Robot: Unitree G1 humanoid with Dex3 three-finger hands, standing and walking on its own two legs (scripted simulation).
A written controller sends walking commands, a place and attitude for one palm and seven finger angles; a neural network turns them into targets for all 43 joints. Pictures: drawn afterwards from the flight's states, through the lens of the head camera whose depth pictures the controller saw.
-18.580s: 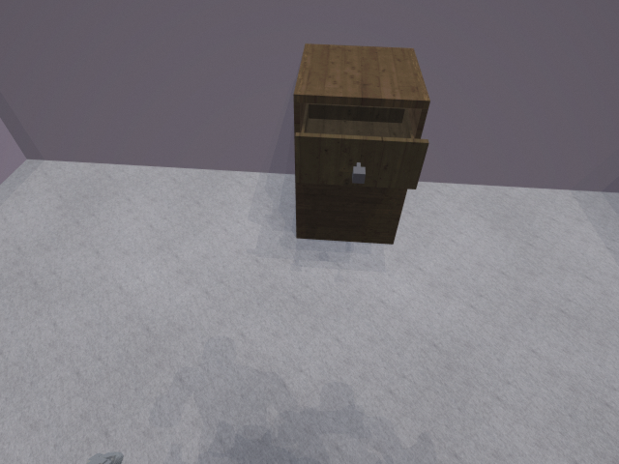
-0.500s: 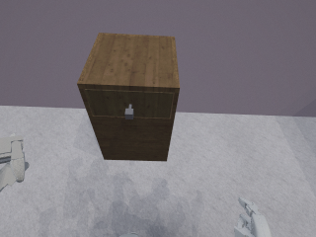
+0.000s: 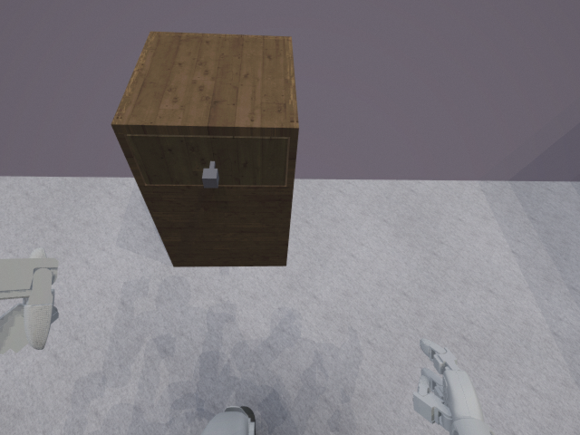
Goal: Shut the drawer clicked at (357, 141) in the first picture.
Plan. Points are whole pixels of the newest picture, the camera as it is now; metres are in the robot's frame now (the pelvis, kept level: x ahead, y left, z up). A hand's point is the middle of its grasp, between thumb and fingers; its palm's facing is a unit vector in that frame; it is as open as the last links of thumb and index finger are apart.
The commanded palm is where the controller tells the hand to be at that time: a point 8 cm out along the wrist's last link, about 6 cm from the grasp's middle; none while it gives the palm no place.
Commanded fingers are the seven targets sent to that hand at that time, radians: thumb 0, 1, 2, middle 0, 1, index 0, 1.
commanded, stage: step back with the hand held close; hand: left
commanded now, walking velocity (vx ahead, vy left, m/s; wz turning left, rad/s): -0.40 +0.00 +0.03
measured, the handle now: (211, 173) +0.72 +0.22 -0.20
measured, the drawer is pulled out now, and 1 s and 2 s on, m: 0.00 0.00 0.00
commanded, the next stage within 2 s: stop stepping back and stand still in 0.14 s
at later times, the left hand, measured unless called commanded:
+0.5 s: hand out of the picture +0.06 +0.22 +0.19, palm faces +0.36 -0.82 -0.44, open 3.2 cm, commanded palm +0.02 +0.26 +0.19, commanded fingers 0.00 0.90 0.90 -1.40 -1.60 -1.40 -1.60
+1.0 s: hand out of the picture +0.04 +0.24 +0.17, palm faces +0.43 -0.82 -0.38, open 3.2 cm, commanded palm -0.02 +0.27 +0.19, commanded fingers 0.00 0.90 0.90 -1.40 -1.60 -1.40 -1.60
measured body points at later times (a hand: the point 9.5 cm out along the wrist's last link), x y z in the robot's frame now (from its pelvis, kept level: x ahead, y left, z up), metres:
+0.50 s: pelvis -0.11 -0.02 +0.01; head -0.12 +0.00 +0.46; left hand +0.04 +0.26 +0.22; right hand +0.04 -0.24 -0.07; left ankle -0.10 +0.10 -0.69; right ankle -0.06 -0.11 -0.73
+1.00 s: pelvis -0.15 -0.01 +0.00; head -0.16 +0.01 +0.45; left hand +0.01 +0.28 +0.19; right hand -0.01 -0.25 -0.08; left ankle -0.14 +0.08 -0.71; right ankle -0.13 -0.12 -0.73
